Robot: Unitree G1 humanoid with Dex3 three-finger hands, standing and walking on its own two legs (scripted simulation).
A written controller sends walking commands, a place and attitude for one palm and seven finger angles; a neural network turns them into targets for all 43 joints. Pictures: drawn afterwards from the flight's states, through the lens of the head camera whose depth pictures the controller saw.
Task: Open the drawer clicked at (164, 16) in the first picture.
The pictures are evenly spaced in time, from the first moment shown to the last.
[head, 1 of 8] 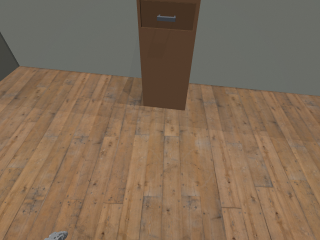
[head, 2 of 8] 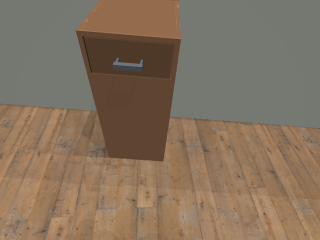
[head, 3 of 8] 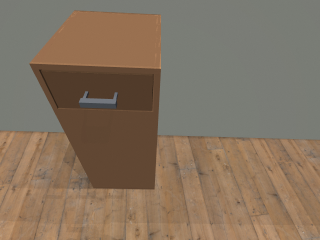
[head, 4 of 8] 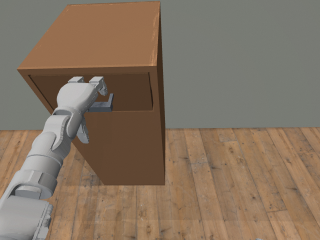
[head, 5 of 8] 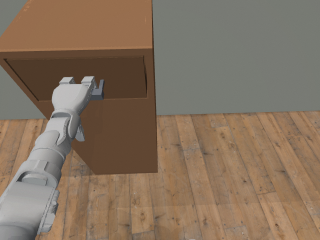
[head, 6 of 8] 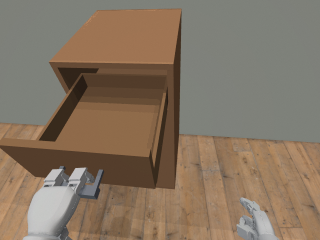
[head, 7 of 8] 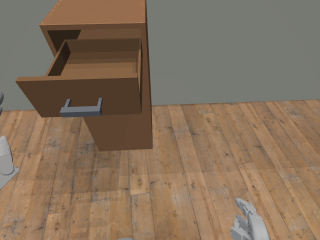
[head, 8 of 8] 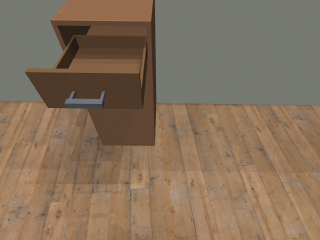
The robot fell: no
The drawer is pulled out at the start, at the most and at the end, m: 0.00 0.30 0.30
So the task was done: yes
